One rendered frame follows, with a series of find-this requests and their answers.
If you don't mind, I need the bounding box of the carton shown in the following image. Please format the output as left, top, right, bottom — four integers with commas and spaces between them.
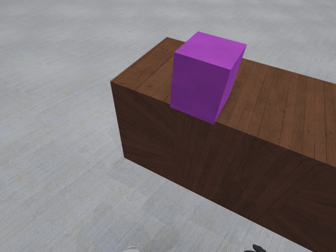
170, 32, 247, 124

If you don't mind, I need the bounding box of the pedestal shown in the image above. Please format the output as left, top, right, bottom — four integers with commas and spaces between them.
110, 37, 336, 252

